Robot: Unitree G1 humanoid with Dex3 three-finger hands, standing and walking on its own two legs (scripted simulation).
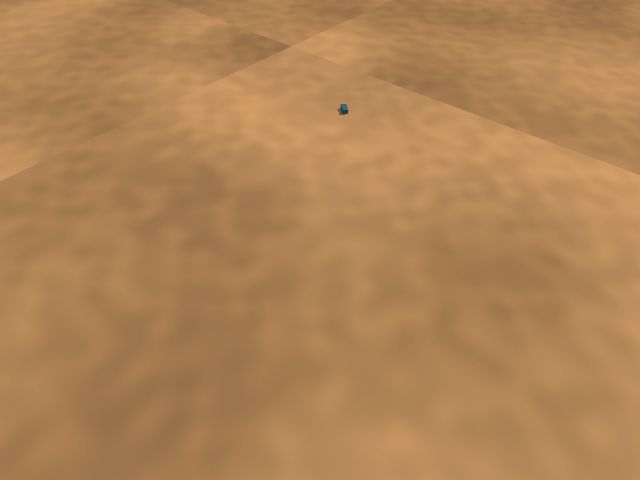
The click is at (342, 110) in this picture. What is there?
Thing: small brick
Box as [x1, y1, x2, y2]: [341, 104, 347, 113]
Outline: 341,104 342,113 347,113 346,104
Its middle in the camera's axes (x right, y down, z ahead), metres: +0.15 -0.80 +2.39
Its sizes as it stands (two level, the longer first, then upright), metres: 0.069 0.035 0.028
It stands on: the floor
